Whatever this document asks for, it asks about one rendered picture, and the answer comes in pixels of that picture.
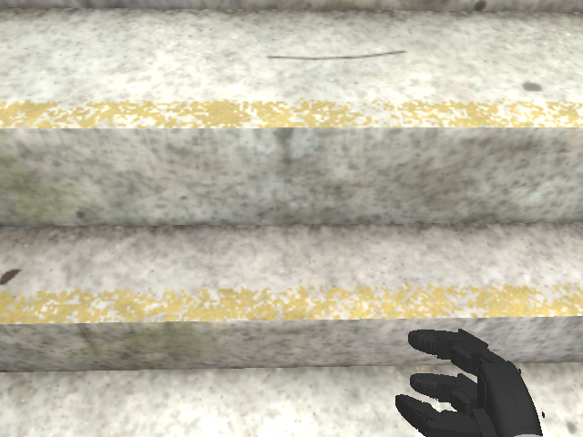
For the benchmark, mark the right robot hand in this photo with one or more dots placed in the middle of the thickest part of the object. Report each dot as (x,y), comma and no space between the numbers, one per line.
(498,405)

